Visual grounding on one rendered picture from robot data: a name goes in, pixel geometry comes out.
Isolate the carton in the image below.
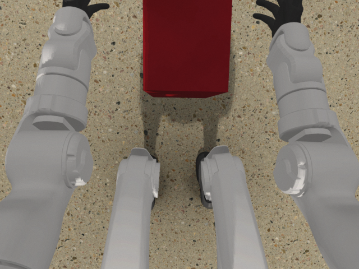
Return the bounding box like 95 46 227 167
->
143 0 232 98

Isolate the robot left hand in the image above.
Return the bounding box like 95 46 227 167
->
62 0 110 19

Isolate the right robot upper arm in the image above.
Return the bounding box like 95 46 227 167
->
273 141 359 269

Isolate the left robot forearm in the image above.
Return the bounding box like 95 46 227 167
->
5 6 97 181

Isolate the right robot forearm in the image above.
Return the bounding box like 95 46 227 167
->
266 22 359 164

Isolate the robot left shin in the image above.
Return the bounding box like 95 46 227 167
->
116 147 154 202

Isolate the robot right shin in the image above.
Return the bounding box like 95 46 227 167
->
205 145 246 201

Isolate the robot shin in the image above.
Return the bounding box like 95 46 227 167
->
205 145 246 201
116 147 154 202

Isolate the robot right hand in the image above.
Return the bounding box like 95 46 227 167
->
253 0 303 38

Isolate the left robot upper arm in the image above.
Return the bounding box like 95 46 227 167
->
0 130 94 269

